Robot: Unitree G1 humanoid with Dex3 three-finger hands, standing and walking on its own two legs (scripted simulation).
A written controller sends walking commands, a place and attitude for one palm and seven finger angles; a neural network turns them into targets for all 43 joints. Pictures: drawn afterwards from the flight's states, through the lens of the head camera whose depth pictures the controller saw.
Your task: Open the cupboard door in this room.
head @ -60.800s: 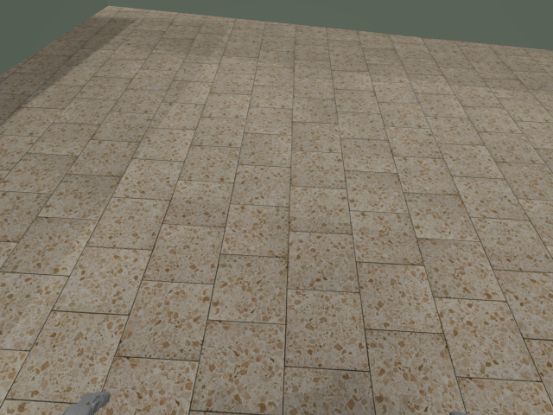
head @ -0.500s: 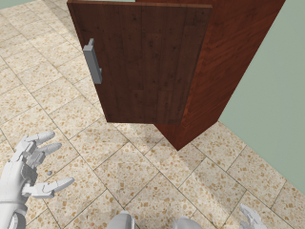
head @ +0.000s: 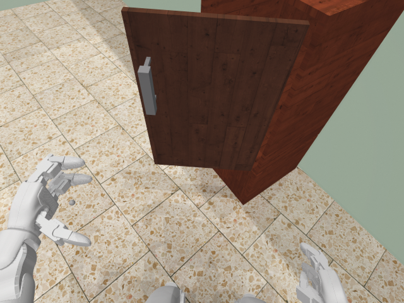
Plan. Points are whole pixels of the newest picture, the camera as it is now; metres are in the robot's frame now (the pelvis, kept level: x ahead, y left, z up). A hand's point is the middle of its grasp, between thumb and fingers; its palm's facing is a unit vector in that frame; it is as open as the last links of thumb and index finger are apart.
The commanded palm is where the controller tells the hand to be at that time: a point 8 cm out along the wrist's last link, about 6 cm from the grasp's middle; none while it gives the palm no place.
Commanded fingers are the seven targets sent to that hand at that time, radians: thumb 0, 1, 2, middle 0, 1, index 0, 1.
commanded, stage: raise the hand with hooked fingers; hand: left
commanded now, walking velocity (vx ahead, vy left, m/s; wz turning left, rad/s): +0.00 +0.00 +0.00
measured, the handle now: (149, 86) +0.59 +0.19 +0.05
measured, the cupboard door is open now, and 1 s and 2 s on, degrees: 51 51 51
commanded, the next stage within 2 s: move the hooked fingers beside the handle in 0.64 s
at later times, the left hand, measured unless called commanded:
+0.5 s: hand (74, 185) +0.30 +0.26 +0.07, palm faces +0.05 -1.00 -0.06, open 14.0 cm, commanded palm +0.27 +0.30 +0.07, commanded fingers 0.00 -0.50 0.30 -0.30 -1.20 -0.30 -1.20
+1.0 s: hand (92, 167) +0.33 +0.24 +0.06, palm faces +0.03 -1.00 -0.05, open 14.0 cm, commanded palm +0.31 +0.29 +0.06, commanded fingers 0.00 -0.50 0.30 -0.30 -1.20 -0.30 -1.20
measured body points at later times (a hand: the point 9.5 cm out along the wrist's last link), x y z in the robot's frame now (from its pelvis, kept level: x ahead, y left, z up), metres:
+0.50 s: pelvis +0.00 -0.01 +0.01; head +0.07 +0.00 +0.45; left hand +0.29 +0.31 +0.07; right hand +0.14 -0.27 -0.07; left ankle +0.02 +0.08 -0.68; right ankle +0.01 -0.13 -0.68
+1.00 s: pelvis +0.00 -0.04 +0.00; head +0.07 -0.03 +0.44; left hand +0.33 +0.30 +0.07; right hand +0.14 -0.29 -0.09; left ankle +0.02 +0.08 -0.68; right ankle +0.01 -0.13 -0.68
